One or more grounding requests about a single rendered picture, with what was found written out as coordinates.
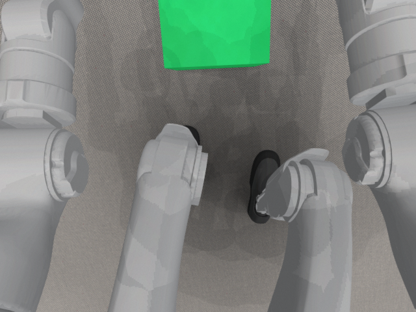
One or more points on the robot left forearm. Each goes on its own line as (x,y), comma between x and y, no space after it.
(37,63)

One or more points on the carton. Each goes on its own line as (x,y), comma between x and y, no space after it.
(210,34)

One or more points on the right robot thigh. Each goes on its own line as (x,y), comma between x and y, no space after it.
(316,274)

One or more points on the robot right shin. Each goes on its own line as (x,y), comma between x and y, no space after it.
(266,202)

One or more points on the robot right forearm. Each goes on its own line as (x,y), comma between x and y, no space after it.
(380,41)

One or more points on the left robot upper arm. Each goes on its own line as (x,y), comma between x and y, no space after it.
(40,170)

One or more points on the right robot upper arm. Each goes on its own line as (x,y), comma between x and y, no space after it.
(380,151)

